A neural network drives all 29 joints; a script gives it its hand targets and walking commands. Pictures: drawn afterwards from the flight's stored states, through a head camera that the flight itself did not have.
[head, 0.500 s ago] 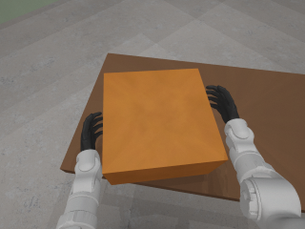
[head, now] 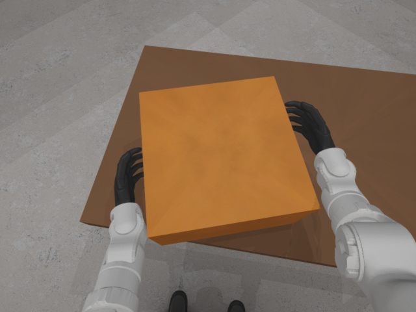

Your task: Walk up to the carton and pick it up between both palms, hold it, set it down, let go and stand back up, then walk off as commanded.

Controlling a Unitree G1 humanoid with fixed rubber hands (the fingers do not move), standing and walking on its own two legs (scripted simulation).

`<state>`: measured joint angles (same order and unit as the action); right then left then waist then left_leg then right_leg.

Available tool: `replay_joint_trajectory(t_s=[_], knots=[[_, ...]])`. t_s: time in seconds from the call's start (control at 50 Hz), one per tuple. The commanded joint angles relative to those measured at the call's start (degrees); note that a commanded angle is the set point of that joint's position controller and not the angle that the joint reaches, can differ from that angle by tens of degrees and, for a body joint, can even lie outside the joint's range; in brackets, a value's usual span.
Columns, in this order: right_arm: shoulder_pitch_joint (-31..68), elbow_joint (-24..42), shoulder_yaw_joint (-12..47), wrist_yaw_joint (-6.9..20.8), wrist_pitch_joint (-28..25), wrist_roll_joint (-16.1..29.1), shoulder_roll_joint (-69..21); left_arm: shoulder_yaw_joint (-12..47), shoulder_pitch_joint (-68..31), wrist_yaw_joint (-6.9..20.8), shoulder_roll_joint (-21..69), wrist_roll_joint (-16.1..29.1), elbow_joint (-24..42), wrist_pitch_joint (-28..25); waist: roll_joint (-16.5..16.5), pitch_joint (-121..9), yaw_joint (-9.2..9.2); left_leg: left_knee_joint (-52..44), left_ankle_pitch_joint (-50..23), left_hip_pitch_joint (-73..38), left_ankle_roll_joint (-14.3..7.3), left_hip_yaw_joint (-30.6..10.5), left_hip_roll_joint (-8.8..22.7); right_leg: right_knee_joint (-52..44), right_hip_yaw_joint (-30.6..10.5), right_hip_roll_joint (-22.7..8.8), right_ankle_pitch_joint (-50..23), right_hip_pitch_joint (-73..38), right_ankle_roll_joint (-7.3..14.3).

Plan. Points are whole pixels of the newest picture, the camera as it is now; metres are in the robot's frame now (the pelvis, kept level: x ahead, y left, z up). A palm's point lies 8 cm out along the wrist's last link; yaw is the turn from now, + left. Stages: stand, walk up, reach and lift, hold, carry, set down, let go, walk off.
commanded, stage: set down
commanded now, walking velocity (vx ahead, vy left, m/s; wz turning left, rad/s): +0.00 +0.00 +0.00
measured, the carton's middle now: (218, 160) +0.42 +0.02 -0.06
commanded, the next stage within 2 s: none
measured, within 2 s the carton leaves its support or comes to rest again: rests again in 1.12 s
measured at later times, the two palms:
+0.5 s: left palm (127, 199) +0.32 +0.19 -0.05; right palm (315, 141) +0.45 -0.17 -0.01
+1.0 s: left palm (128, 201) +0.31 +0.19 -0.05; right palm (320, 144) +0.45 -0.18 -0.02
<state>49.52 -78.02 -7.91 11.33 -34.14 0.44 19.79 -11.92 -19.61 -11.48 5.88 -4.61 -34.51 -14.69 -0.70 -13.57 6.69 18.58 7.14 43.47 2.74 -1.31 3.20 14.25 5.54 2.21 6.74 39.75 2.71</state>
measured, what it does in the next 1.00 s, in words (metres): stands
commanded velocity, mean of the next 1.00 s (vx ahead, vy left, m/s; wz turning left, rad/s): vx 0.00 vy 0.00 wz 0.00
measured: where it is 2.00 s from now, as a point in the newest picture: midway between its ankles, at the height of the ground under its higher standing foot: outside the picture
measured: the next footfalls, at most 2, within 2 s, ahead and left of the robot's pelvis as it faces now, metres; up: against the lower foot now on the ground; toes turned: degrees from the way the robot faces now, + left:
none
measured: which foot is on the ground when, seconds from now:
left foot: down 0.00-1.00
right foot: down 0.00-1.00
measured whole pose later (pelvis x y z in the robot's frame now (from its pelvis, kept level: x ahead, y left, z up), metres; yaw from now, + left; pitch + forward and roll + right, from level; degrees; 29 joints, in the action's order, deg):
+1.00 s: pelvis -0.02 +0.00 -0.01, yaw -1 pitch +34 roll -2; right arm 53.2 -79.7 -7.3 12.7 -29.5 2.5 22.7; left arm -10.0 -21.0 -14.0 6.5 -4.6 -34.5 -15.0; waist -0.7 -14.1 7.9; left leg 21.7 6.6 49.1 2.7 -1.3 3.4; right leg 17.0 5.5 2.3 6.0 45.3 2.7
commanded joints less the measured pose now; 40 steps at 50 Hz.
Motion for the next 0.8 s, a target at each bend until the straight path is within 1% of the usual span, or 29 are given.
replay_joint_trajectory(t_s=[0.0, 0.02, 0.04, 0.06, 0.08, 0.1, 0.12, 0.16, 0.18, 0.2, 0.24, 0.3, 0.32, 0.36, 0.38, 0.44, 0.48, 0.5, 0.52, 0.54, 0.58, 0.6, 0.64, 0.66, 0.68, 0.72, 0.74, 0.76, 0.78], knots=[[22.1, -4.0, 1.4, 4.5, -2.1, -4.7, -14.2, 19.4, -23.2, 4.4, 24.9, -0.1, 3.1, -4.1, 3.7, -43.7, 0.69, 11.1, -48.4, -25.9, 0.6, 2.7, 2.7, 1.9, -0.2, -0.3, -38.1, -10.7, 2.1], [22.5, -3.9, 1.8, 4.7, -2.0, -4.5, -14.0, 19.0, -23.6, 4.3, 24.3, -0.1, 3.3, -4.3, 3.6, -43.3, 0.97, 10.8, -47.1, -25.1, 0.7, 2.9, 2.5, 2.2, -0.2, -0.2, -37.7, -11.5, 1.8], [22.4, -4.0, 1.5, 4.7, -2.0, -4.4, -13.8, 19.4, -23.8, 4.1, 24.8, -0.4, 3.3, -4.3, 3.3, -43.5, 0.61, 10.9, -46.7, -25.1, 0.9, 2.9, 2.4, 2.6, 0.1, 0.0, -37.2, -11.4, 1.5], [22.9, -3.8, 1.6, 4.7, -2.0, -4.5, -14.5, 19.0, -23.7, 4.1, 24.9, -0.7, 3.4, -4.4, 3.7, -43.2, 0.96, 10.9, -46.3, -25.0, 0.8, 2.9, 2.3, 2.4, 0.0, -0.2, -36.9, -11.5, 1.3], [22.5, -4.1, 1.4, 4.9, -1.9, -4.7, -14.5, 18.9, -24.0, 4.1, 25.2, -0.9, 3.2, -4.4, 3.9, -43.3, 0.7, 10.6, -44.9, -24.1, 0.8, 3.1, 2.2, 2.6, -0.1, -0.2, -36.6, -11.8, 1.3], [22.7, -4.4, 1.1, 4.8, -1.9, -4.4, -12.5, 18.5, -23.7, 3.9, 23.6, -0.7, 3.0, -4.4, 3.9, -43.3, 0.77, 10.7, -45.2, -24.6, 0.9, 2.9, 2.3, 2.9, 0.2, -0.1, -36.4, -11.6, 1.1], [22.5, -4.5, 1.3, 4.8, -1.7, -4.3, -12.7, 18.3, -23.8, 3.8, 23.8, -0.9, 2.9, -4.5, 4.3, -43.2, 0.73, 10.7, -43.7, -23.7, 0.8, 3.2, 2.1, 2.6, 0.1, -0.1, -36.4, -12.3, 1.1], [23.3, -4.0, 1.2, 4.7, -1.7, -4.4, -13.4, 18.2, -24.1, 3.7, 24.6, -1.3, 3.4, -4.8, 4.1, -42.8, 0.52, 10.4, -42.4, -22.7, 1.0, 3.0, 1.8, 3.5, 0.4, 0.0, -36.0, -13.3, 0.4], [23.2, -3.8, 1.3, 4.7, -1.7, -4.7, -14.2, 17.9, -24.3, 3.7, 25.2, -1.5, 3.6, -4.9, 4.1, -42.7, 0.62, 10.6, -42.3, -23.0, 0.7, 2.8, 1.8, 3.7, 0.2, -0.2, -35.7, -12.4, 0.1], [23.2, -4.5, 1.2, 4.6, -1.7, -4.6, -12.8, 17.5, -24.4, 3.6, 23.7, -1.7, 2.8, -5.1, 4.4, -43.1, 0.73, 10.4, -41.1, -21.5, 0.8, 3.3, 1.5, 3.7, 0.1, -0.2, -36.0, -13.8, 0.3], [23.3, -4.3, 0.6, 4.4, -1.6, -4.6, -11.9, 17.1, -24.3, 3.4, 23.7, -1.7, 3.1, -5.3, 4.5, -42.9, 0.3, 10.3, -40.0, -21.3, 0.6, 3.0, 1.3, 4.3, 0.3, -0.1, -35.5, -13.4, -0.4], [23.7, -4.3, 0.4, 4.2, -1.4, -4.5, -11.1, 16.8, -24.1, 3.0, 22.8, -1.8, 3.2, -5.3, 4.6, -43.0, 0.41, 10.6, -40.0, -21.6, 0.6, 2.9, 1.5, 4.2, 0.3, 0.1, -34.3, -12.5, -0.2], [24.1, -4.4, 0.0, 4.1, -1.4, -4.4, -10.5, 16.6, -24.4, 2.8, 22.3, -1.7, 3.9, -5.3, 4.0, -43.1, 0.24, 10.8, -40.5, -22.1, 0.7, 2.8, 1.5, 4.2, 0.5, 0.1, -33.5, -11.7, -0.2], [24.7, -3.8, -0.2, 3.8, -1.3, -4.5, -10.1, 15.7, -24.8, 2.6, 21.7, -1.9, 3.0, -5.5, 4.7, -42.8, 0.64, 10.7, -38.9, -20.9, 0.5, 3.0, 1.2, 4.1, 0.2, 0.1, -33.7, -12.4, -0.2], [24.4, -4.1, -0.3, 3.7, -1.1, -4.4, -9.7, 15.8, -24.9, 2.5, 21.3, -1.7, 3.6, -5.4, 4.8, -42.7, 0.17, 10.9, -39.2, -21.3, 0.3, 2.7, 1.2, 4.6, 0.5, 0.3, -33.4, -11.6, -0.6], [24.2, -3.8, -1.0, 3.4, -1.1, -3.9, -8.0, 15.5, -24.5, 1.8, 20.6, -1.7, 4.9, -5.4, 4.3, -43.8, 0.21, 11.4, -39.5, -21.5, 0.5, 2.5, 1.2, 4.5, 0.5, 0.4, -32.8, -11.1, -0.6], [24.7, -3.6, -1.0, 3.2, -0.7, -4.1, -8.1, 14.5, -24.7, 1.6, 20.5, -2.2, 4.9, -5.3, 5.0, -43.1, 0.51, 11.2, -38.6, -21.1, 0.3, 2.7, 1.1, 4.5, 0.4, 0.5, -32.4, -11.1, -0.8], [24.9, -3.3, -1.6, 3.0, -0.7, -4.2, -8.0, 14.5, -24.9, 1.6, 20.1, -2.0, 5.0, -5.4, 5.2, -43.2, 0.11, 11.3, -38.6, -20.9, 0.2, 2.5, 1.0, 4.4, 0.4, 0.4, -32.4, -11.1, -0.7], [24.7, -3.4, -1.7, 2.9, -0.7, -3.7, -6.4, 14.4, -24.9, 1.2, 19.2, -1.8, 5.8, -5.4, 4.6, -43.9, -0.2, 11.7, -39.4, -21.8, 0.3, 2.2, 1.1, 5.0, 0.6, 0.7, -31.7, -10.2, -0.9], [24.5, -3.3, -1.7, 2.9, -0.6, -3.3, -6.2, 14.3, -24.7, 1.1, 19.2, -1.8, 5.9, -5.2, 4.4, -43.4, 0.25, 11.8, -39.5, -22.2, 0.2, 2.4, 1.2, 4.6, 0.6, 0.7, -31.2, -9.8, -0.6], [25.2, -3.0, -1.8, 2.8, -0.2, -2.8, -5.2, 14.3, -24.5, 0.7, 18.6, -1.5, 6.6, -4.7, 4.3, -43.7, 0.5, 12.1, -39.9, -22.5, 0.5, 2.4, 1.4, 3.8, 0.4, 0.9, -29.6, -9.1, 0.1], [25.1, -2.9, -2.2, 2.8, -0.1, -2.8, -4.7, 14.1, -24.9, 0.5, 18.6, -1.5, 6.9, -4.7, 4.3, -44.4, -0.04, 12.3, -40.0, -23.1, 0.5, 2.5, 1.3, 4.2, 0.7, 1.2, -29.2, -8.4, -0.2], [25.5, -2.1, -1.9, 2.6, 0.1, -2.3, -3.7, 14.0, -24.7, 0.3, 17.4, -1.2, 6.6, -4.5, 4.9, -44.9, 0.42, 12.5, -40.1, -22.5, 0.5, 2.4, 1.3, 4.2, 0.5, 1.2, -29.8, -8.7, 0.1], [25.2, -1.8, -1.6, 2.5, 0.2, -1.4, -2.5, 14.2, -24.4, 0.0, 16.5, -0.9, 7.5, -4.3, 4.4, -45.7, 0.13, 13.0, -41.2, -23.1, 0.6, 2.3, 1.3, 4.6, 0.6, 1.4, -30.4, -8.7, 0.0], [25.3, -1.6, -1.5, 2.4, 0.4, -1.0, -1.8, 14.2, -24.2, -0.2, 16.1, -0.6, 7.5, -4.0, 4.6, -46.3, -0.03, 13.2, -41.4, -23.3, 0.6, 2.2, 1.4, 4.7, 0.6, 1.5, -30.3, -8.5, 0.1], [25.6, -0.9, -0.8, 2.2, 0.8, 0.0, -0.9, 13.5, -24.3, -0.3, 14.9, -0.5, 7.7, -3.8, 5.2, -46.6, 0.43, 13.2, -40.3, -22.0, 0.5, 2.3, 1.1, 4.8, 0.1, 1.4, -31.1, -9.9, 0.2], [25.1, 0.0, -0.5, 2.1, 0.9, 0.7, 0.3, 14.0, -23.9, -0.6, 14.4, 0.1, 9.0, -3.6, 5.0, -47.6, 0.05, 13.5, -41.3, -22.7, 0.5, 2.2, 1.2, 5.3, 0.3, 1.6, -31.7, -10.0, -0.1], [25.4, -0.5, -0.7, 2.1, 1.0, 1.2, 1.1, 14.3, -24.0, -0.7, 14.1, 0.3, 9.2, -3.4, 4.6, -47.5, -0.07, 13.8, -41.2, -22.7, 0.6, 2.0, 1.2, 5.4, 0.3, 1.7, -31.2, -9.4, 0.2], [25.2, 0.3, -0.2, 2.0, 1.2, 1.8, 1.2, 14.3, -23.6, -0.9, 13.9, 0.5, 9.7, -3.0, 4.9, -48.5, 0.01, 14.0, -41.3, -22.7, 0.6, 1.9, 1.3, 5.3, 0.2, 1.8, -31.3, -9.2, 0.3]])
